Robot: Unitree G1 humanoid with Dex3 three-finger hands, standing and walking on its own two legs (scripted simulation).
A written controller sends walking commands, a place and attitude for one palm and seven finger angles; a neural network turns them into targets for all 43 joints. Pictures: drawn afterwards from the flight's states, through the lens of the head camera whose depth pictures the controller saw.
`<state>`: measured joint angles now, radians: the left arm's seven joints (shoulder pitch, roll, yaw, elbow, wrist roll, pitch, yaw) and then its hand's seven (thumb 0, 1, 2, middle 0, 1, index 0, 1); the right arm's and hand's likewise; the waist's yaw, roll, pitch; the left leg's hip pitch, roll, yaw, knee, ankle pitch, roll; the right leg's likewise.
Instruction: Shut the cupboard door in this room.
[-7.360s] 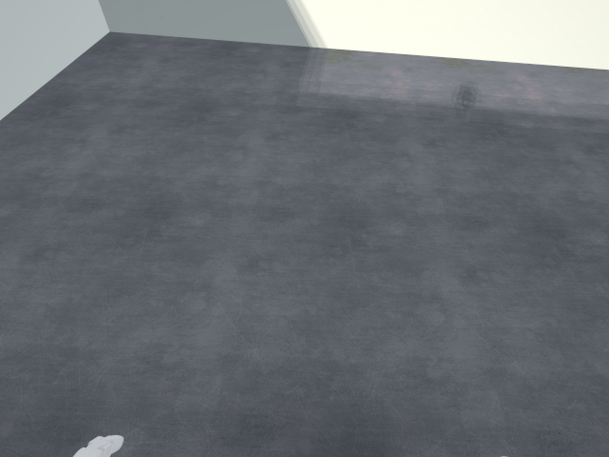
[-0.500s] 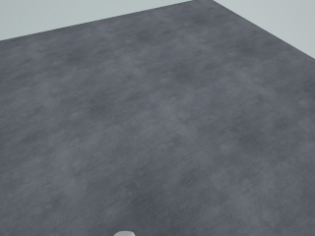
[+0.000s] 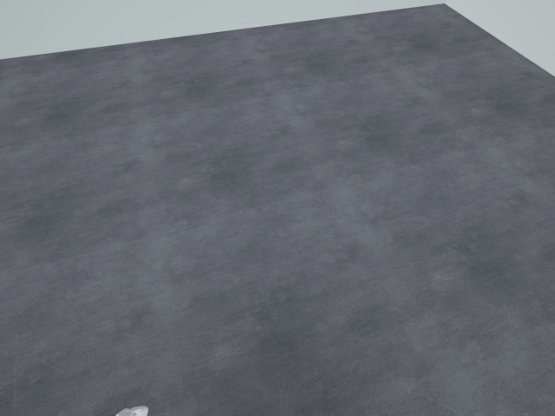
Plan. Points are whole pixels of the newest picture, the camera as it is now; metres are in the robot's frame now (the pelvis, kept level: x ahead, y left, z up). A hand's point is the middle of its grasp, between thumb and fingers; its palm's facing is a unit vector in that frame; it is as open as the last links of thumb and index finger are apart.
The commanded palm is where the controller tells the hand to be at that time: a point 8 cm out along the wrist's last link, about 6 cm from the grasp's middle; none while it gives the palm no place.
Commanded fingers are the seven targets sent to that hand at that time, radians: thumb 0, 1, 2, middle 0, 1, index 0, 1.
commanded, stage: turn or walk to find it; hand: left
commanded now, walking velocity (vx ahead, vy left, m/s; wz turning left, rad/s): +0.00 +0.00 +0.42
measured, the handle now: out of the picture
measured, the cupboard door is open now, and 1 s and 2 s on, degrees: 88 88 88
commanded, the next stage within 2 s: none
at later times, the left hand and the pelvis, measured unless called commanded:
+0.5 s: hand out of the picture -0.06 +0.20 -0.17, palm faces +0.29 -0.92 -0.25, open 7.4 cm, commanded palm none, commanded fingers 0.00 0.90 0.90 -0.20 -0.30 -0.20 -0.30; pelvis -0.04 +0.00 +0.00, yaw +15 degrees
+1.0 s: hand out of the picture -0.06 +0.17 -0.14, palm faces +0.45 -0.85 -0.28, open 7.4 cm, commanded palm none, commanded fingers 0.00 0.90 0.90 -0.20 -0.30 -0.20 -0.30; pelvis -0.05 -0.04 +0.00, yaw +27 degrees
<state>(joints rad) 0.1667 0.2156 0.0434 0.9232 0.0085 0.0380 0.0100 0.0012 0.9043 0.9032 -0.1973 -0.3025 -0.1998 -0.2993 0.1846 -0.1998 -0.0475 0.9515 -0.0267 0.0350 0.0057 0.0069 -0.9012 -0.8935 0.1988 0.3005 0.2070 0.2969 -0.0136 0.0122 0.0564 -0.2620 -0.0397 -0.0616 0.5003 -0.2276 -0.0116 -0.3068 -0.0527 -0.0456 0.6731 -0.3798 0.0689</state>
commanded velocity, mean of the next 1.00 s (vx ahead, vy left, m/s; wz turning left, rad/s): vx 0.00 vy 0.00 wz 0.42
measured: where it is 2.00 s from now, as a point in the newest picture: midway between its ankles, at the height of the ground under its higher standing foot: outside the picture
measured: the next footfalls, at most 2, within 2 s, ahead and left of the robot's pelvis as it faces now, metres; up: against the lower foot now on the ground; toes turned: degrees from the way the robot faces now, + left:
right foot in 0.02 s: +0.05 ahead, -0.11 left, +0.00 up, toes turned -3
left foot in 0.50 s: -0.05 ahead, +0.13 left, +0.00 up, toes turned +19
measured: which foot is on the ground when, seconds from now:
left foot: down 0.00-0.02, up 0.04-0.48, down 0.50-0.90, up 0.92-1.00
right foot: up 0.00-0.00, down 0.02-0.50, up 0.52-0.86, down 0.88-1.00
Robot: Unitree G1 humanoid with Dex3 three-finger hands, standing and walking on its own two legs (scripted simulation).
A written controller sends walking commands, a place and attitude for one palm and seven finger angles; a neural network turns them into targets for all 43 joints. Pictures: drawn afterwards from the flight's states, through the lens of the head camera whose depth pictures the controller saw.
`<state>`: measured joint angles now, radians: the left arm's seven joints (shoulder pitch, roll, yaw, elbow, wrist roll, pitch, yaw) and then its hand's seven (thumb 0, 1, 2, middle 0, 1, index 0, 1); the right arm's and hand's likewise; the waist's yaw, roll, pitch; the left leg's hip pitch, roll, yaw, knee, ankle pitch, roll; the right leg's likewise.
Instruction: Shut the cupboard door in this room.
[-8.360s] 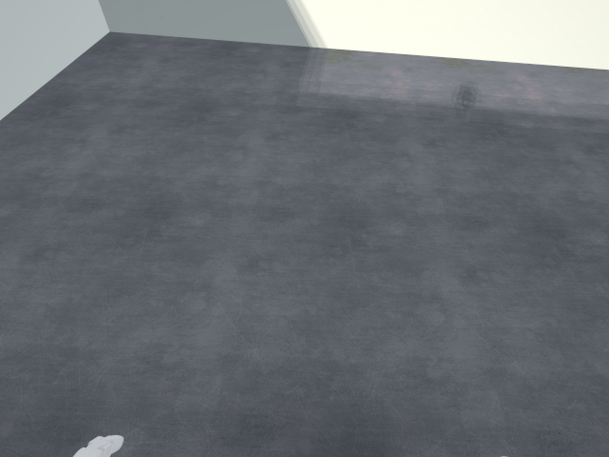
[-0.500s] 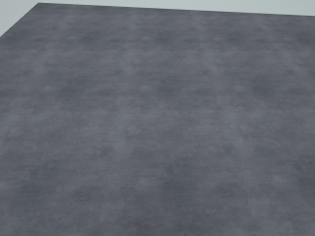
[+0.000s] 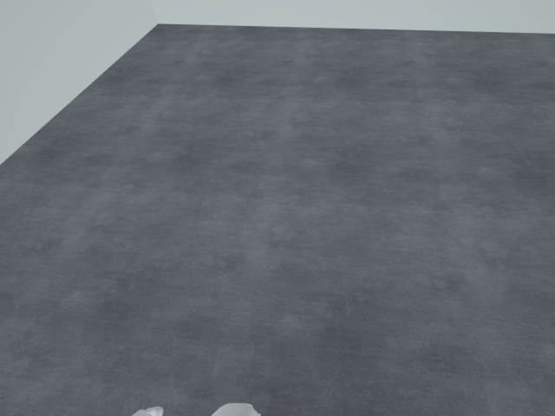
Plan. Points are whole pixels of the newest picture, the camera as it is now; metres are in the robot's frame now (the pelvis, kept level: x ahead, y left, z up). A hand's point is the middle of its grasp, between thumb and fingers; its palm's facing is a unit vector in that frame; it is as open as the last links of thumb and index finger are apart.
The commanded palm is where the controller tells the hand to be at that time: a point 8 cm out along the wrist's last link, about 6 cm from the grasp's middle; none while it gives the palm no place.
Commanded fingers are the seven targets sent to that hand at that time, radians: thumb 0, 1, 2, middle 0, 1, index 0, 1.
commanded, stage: turn or walk to find it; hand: left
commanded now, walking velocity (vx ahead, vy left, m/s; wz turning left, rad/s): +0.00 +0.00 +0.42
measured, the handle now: out of the picture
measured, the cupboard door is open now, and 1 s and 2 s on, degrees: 88 88 88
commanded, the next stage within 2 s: none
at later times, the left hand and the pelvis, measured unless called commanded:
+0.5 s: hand out of the picture -0.06 +0.25 -0.18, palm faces +0.26 -0.94 -0.24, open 7.4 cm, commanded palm none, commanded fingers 0.00 0.90 0.90 -0.20 -0.30 -0.20 -0.30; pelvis -0.04 +0.04 +0.00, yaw +12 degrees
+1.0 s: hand out of the picture -0.07 +0.20 -0.15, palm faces +0.42 -0.87 -0.26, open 7.4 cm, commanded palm none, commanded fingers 0.00 0.90 0.90 -0.20 -0.30 -0.20 -0.30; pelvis -0.06 -0.01 +0.00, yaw +25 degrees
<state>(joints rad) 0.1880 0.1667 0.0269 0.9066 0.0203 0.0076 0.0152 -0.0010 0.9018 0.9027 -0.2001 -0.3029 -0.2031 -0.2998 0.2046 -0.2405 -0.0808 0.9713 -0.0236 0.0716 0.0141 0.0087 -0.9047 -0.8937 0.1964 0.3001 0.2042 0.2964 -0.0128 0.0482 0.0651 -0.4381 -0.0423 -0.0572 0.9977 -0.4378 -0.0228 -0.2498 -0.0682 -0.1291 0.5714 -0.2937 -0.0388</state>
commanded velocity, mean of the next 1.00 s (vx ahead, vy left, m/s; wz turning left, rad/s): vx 0.00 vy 0.00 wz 0.42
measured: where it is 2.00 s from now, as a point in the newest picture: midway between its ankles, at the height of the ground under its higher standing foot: outside the picture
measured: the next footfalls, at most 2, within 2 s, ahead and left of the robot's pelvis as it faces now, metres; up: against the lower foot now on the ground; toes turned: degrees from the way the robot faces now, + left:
left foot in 0.36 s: -0.02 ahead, +0.15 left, +0.00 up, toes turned +14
right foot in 0.78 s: +0.03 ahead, -0.09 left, +0.00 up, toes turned +14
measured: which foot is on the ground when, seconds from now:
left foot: up 0.00-0.34, down 0.36-0.78, up 0.80-1.00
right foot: down 0.00-0.36, up 0.38-0.76, down 0.78-1.00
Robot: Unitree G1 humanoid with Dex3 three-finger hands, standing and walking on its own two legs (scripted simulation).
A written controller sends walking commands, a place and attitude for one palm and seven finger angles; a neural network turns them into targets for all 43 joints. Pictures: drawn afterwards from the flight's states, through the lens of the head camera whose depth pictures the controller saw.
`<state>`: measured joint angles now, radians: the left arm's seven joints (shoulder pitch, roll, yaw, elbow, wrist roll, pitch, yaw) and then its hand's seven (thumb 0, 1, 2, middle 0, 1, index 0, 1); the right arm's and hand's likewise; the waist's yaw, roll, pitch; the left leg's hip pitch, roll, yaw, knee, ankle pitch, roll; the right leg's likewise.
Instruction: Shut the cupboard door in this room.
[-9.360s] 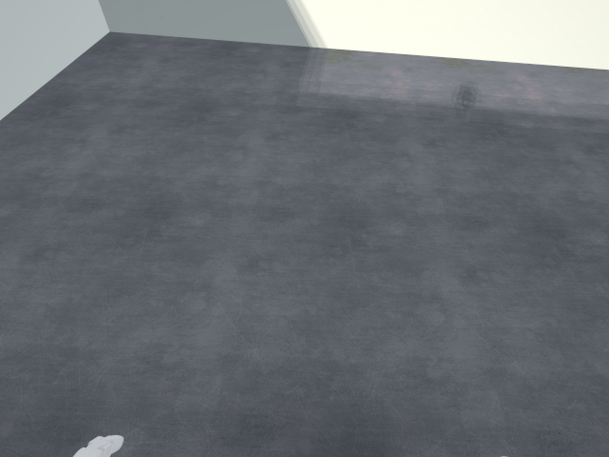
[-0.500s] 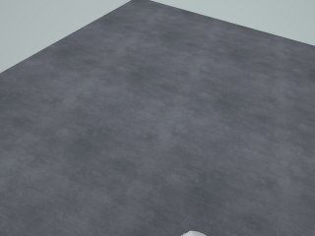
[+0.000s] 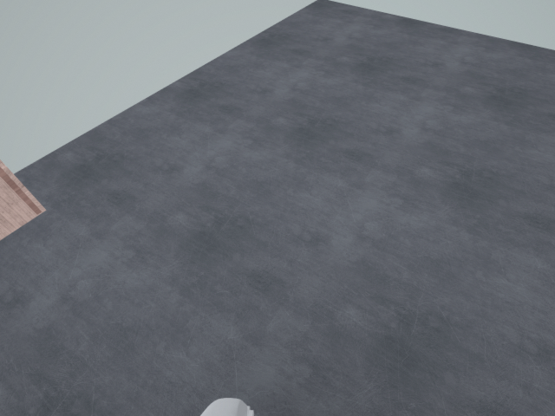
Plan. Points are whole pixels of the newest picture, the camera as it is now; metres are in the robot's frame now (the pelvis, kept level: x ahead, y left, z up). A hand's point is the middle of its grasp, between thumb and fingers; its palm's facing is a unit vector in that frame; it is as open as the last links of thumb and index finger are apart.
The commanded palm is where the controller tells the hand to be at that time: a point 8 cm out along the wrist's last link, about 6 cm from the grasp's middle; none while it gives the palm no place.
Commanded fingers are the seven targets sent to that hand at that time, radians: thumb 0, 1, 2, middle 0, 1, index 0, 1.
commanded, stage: turn or walk to find it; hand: left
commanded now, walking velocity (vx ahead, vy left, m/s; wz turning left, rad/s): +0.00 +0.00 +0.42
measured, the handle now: out of the picture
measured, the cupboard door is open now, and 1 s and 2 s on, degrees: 88 88 88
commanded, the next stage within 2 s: none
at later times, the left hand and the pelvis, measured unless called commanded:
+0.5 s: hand out of the picture +0.01 +0.26 -0.16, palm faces +0.22 -0.94 -0.26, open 7.4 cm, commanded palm none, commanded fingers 0.00 0.90 0.90 -0.20 -0.30 -0.20 -0.30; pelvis -0.02 +0.03 +0.00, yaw +11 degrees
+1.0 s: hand out of the picture -0.09 +0.21 -0.17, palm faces +0.44 -0.86 -0.25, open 7.3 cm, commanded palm none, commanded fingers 0.00 0.90 0.90 -0.20 -0.30 -0.20 -0.30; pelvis -0.04 +0.01 +0.00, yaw +25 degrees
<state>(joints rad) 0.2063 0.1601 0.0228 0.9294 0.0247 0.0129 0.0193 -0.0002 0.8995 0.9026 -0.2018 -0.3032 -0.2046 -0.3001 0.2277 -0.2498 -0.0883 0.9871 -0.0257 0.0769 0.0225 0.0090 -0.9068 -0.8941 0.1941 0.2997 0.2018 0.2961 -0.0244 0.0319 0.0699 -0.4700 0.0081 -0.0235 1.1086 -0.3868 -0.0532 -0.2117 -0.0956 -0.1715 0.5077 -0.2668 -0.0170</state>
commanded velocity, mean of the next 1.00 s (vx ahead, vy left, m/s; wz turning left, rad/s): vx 0.00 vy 0.00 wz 0.42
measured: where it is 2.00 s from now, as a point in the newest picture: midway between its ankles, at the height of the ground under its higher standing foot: outside the picture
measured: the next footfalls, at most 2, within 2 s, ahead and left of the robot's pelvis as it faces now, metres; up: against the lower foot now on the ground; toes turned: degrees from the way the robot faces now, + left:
left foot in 0.20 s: +0.01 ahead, +0.16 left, +0.00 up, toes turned +10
right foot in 0.60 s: +0.04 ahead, -0.08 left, +0.00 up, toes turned +9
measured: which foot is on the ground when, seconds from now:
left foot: up 0.00-0.18, down 0.20-0.60, up 0.62-1.00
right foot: down 0.00-0.20, up 0.22-0.58, down 0.60-1.00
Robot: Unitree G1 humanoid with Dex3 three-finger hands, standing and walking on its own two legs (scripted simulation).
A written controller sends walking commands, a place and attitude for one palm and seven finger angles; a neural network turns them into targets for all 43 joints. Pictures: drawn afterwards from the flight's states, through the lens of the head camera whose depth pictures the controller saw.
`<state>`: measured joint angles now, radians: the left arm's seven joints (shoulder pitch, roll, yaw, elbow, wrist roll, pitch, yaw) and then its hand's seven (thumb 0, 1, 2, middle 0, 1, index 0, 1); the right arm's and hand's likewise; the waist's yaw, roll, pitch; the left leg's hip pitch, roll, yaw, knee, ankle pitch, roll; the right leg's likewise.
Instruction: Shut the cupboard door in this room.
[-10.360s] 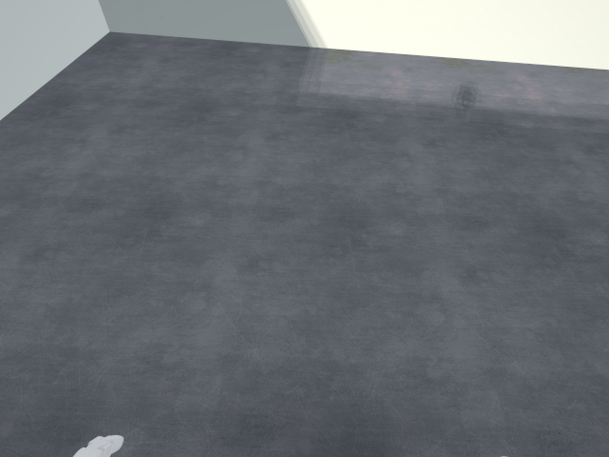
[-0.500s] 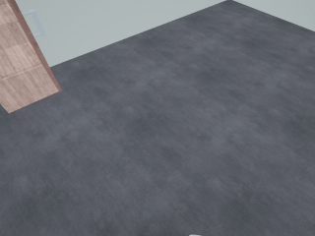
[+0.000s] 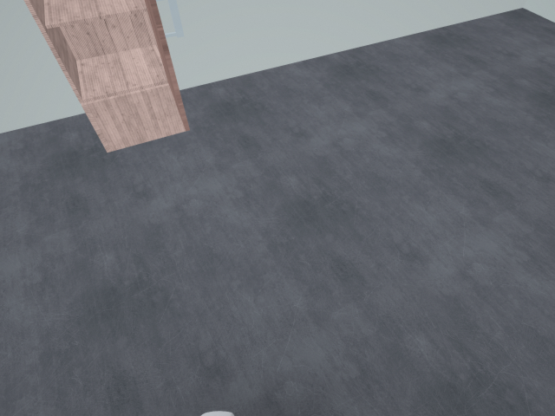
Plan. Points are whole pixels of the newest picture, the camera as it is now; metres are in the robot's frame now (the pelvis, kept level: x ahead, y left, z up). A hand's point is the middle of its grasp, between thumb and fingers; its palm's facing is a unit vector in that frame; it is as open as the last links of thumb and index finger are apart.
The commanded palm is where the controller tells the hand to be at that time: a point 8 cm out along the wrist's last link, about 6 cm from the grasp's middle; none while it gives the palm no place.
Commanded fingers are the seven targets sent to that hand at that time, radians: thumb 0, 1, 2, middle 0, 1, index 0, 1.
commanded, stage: turn or walk to find it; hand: left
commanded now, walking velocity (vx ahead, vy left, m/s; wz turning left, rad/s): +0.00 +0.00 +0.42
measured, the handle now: (169, 16) +1.22 +0.45 -0.01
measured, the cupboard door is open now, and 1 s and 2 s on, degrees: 88 88 88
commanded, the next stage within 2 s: stand and wait in 1.06 s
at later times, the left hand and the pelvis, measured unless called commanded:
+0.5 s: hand out of the picture +0.05 +0.20 -0.15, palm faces +0.20 -0.94 -0.28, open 7.4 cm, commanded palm none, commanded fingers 0.00 0.90 0.90 -0.20 -0.30 -0.20 -0.30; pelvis -0.02 -0.01 -0.01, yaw +12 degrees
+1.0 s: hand out of the picture -0.13 +0.21 -0.18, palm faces +0.46 -0.85 -0.26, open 7.4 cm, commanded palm none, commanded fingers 0.00 0.90 0.90 -0.20 -0.30 -0.20 -0.30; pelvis -0.05 +0.00 -0.01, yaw +25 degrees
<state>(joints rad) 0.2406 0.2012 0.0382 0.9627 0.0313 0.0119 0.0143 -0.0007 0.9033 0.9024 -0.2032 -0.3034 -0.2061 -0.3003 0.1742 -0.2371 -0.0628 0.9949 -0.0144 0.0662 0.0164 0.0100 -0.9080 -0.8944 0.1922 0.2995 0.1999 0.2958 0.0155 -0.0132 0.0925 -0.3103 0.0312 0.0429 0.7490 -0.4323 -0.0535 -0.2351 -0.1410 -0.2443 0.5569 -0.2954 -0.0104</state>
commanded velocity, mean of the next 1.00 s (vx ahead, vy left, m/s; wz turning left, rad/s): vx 0.00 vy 0.00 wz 0.42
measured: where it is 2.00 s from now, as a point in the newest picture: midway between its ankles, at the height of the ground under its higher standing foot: outside the picture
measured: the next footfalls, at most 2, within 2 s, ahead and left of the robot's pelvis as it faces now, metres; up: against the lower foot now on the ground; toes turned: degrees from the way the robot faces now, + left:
left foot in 0.06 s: +0.03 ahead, +0.14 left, +0.00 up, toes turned +6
right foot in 0.46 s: +0.04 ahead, -0.11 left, +0.00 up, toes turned +7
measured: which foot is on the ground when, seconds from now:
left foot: up 0.00-0.04, down 0.06-0.46, up 0.48-0.90, down 0.92-1.00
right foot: down 0.00-0.06, up 0.08-0.44, down 0.46-0.92, up 0.94-1.00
